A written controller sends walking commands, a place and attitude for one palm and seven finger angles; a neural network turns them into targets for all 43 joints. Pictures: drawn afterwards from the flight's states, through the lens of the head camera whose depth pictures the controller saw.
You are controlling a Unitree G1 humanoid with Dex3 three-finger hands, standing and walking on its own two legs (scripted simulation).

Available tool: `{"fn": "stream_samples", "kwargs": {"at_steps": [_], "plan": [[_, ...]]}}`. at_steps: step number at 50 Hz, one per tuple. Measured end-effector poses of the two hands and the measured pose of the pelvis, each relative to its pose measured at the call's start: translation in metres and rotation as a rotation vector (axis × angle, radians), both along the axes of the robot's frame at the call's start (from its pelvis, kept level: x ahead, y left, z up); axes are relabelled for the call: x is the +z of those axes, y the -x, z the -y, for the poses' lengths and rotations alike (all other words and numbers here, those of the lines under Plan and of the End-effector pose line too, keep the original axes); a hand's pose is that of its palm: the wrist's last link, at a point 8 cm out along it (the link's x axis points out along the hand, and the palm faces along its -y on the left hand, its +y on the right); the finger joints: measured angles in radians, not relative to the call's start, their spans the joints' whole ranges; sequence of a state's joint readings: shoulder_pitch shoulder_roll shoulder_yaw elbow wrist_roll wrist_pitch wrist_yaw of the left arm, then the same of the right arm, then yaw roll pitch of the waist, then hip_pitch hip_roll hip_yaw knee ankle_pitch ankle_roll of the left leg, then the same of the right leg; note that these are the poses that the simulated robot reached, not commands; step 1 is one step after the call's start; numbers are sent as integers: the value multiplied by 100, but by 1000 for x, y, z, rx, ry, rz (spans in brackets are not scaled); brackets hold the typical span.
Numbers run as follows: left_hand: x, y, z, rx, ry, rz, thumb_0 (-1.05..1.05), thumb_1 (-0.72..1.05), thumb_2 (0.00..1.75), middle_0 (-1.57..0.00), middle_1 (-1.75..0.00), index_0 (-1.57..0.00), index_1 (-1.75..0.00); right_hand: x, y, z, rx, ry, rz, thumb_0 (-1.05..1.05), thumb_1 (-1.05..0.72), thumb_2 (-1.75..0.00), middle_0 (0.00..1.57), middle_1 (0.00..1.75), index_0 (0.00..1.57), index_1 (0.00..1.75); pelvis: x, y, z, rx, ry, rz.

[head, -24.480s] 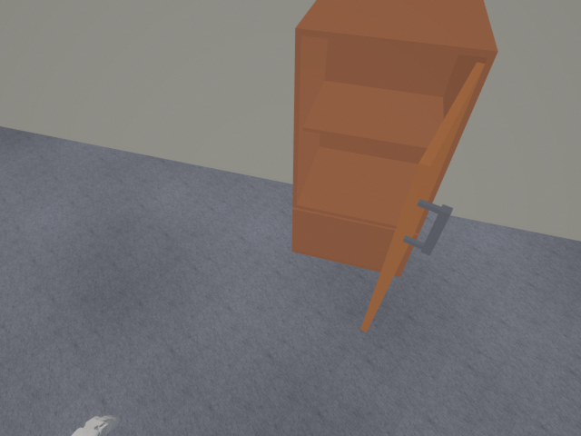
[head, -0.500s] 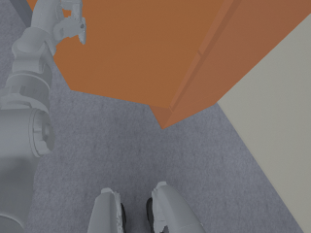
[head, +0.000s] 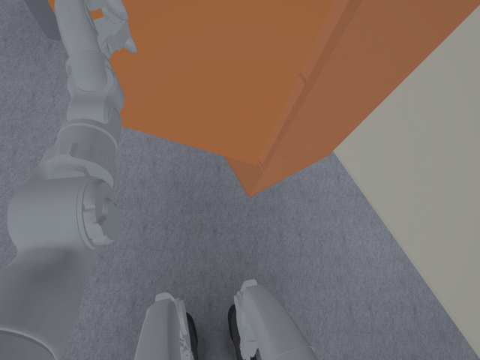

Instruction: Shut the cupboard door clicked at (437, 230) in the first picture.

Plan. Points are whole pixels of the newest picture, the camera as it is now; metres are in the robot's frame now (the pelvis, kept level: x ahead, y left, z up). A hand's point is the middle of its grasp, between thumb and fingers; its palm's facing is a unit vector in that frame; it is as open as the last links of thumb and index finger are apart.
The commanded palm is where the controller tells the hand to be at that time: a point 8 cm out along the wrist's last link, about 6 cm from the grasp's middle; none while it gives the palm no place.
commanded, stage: pull the fist back off the door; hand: left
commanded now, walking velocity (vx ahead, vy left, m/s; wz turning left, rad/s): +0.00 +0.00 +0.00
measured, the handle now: out of the picture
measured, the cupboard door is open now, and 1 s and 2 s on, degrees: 45 45 45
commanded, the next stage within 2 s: draw the hand back to the body in 0.64 s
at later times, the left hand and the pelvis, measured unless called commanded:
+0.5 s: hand (135, 79) +0.52 +0.08 +0.08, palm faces +0.13 -0.99 -0.01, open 3.1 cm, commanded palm +0.48 +0.11 +0.09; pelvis +0.01 -0.02 +0.03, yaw +2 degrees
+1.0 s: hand (100, 93) +0.46 +0.11 +0.12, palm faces +0.14 -0.99 -0.08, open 3.1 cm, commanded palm +0.41 +0.15 +0.14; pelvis +0.01 -0.02 +0.06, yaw +1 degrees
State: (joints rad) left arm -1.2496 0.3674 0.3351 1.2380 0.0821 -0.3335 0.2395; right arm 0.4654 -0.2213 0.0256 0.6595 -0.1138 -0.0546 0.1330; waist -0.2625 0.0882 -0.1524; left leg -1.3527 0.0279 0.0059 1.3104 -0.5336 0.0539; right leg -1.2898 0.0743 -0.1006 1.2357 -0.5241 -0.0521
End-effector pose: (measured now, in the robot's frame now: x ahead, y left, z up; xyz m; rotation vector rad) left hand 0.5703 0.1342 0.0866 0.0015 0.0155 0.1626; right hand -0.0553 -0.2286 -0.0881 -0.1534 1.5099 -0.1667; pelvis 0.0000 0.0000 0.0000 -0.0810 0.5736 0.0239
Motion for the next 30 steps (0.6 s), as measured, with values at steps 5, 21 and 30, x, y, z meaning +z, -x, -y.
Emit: {"fn": "stream_samples", "kwargs": {"at_steps": [5,21,30], "plan": [[5,13,17,-54,-58,0,2,90,90,-130,-150,-130,-150,4,-1,-5,-41,-41,-5,0,-91,-90,20,30,21,29,12,-5,2,-1,-13,35],[2,62,6,-42,-45,-16,2,90,90,-130,-150,-130,-150,19,-44,39,20,5,73,0,-91,-90,20,29,20,29,32,-14,15,6,-50,112],[2,95,13,-45,-18,74,2,90,90,-130,-150,-130,-150,14,-92,53,73,38,182,0,-91,-90,20,29,20,29,33,-12,18,18,-58,137]]}}
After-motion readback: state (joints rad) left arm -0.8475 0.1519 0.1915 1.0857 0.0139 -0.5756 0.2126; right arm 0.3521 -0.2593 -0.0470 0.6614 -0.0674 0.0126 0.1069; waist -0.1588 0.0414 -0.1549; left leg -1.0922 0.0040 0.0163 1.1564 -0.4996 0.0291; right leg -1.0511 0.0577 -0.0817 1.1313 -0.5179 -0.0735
